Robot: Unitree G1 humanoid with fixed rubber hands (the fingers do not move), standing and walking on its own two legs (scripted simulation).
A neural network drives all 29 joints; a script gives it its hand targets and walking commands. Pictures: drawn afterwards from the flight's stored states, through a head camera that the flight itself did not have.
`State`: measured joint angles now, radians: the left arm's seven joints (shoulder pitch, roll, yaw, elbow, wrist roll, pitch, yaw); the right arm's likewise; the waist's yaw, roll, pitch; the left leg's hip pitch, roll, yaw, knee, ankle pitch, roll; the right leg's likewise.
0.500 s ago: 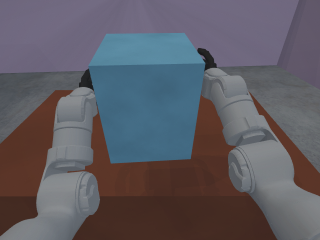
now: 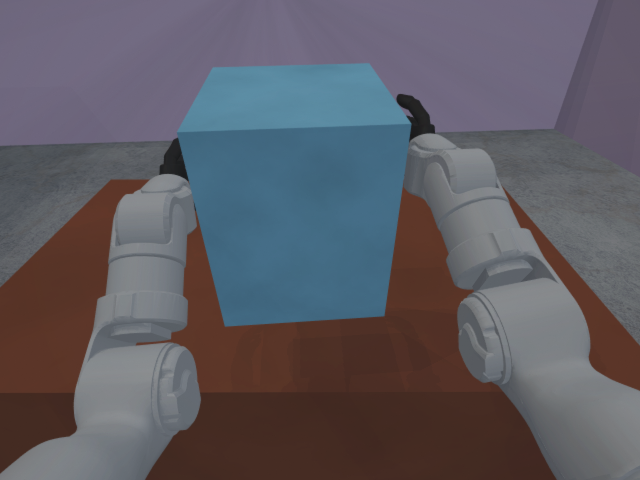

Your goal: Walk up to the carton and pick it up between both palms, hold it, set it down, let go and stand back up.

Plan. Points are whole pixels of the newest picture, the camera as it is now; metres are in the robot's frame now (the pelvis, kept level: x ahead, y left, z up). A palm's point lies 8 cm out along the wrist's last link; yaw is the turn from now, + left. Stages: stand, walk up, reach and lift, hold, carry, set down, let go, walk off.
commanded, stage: hold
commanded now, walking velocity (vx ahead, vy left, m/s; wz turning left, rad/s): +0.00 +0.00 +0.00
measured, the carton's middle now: (298, 191) +0.39 +0.03 +0.25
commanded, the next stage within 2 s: none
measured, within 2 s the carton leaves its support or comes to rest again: neither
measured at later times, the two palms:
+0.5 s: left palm (177, 186) +0.37 +0.17 +0.27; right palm (419, 154) +0.39 -0.12 +0.30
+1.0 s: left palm (176, 188) +0.36 +0.17 +0.27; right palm (420, 154) +0.38 -0.12 +0.30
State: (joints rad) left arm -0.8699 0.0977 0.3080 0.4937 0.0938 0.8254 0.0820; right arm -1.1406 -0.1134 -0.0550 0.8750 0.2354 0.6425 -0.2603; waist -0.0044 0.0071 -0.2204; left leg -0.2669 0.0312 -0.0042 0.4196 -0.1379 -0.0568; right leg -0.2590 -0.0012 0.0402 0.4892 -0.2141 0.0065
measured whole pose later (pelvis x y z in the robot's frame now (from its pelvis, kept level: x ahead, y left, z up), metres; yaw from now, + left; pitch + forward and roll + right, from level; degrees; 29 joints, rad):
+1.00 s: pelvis +0.00 +0.00 +0.00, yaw +0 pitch -1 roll +1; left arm -0.89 0.10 0.31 0.52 0.09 0.82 0.08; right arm -1.14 -0.12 -0.06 0.88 0.25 0.65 -0.27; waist 0.00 0.01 -0.22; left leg -0.27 0.03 0.00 0.42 -0.14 -0.06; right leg -0.26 0.00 0.04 0.49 -0.21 0.01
